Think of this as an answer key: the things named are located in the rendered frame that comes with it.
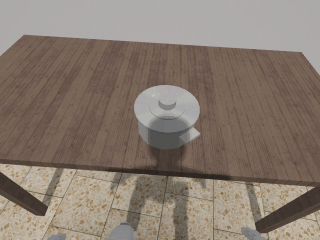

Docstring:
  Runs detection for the left robot thigh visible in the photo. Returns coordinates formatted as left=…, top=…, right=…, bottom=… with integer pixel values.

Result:
left=107, top=224, right=136, bottom=240

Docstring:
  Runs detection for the right robot hand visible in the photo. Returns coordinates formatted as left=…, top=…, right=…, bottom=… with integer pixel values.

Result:
left=241, top=227, right=267, bottom=240

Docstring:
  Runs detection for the lid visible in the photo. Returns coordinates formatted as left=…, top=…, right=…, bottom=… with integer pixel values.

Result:
left=134, top=85, right=200, bottom=135

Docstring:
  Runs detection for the knob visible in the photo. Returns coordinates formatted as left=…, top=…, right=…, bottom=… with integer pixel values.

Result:
left=158, top=92, right=177, bottom=110

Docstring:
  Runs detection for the left robot shin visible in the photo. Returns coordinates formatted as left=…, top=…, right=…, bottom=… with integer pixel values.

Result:
left=120, top=222, right=130, bottom=226

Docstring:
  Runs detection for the table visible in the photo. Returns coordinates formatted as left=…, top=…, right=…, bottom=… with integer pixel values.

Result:
left=0, top=34, right=320, bottom=234

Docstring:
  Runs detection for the pot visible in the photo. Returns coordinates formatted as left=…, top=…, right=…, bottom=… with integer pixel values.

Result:
left=137, top=96, right=200, bottom=150

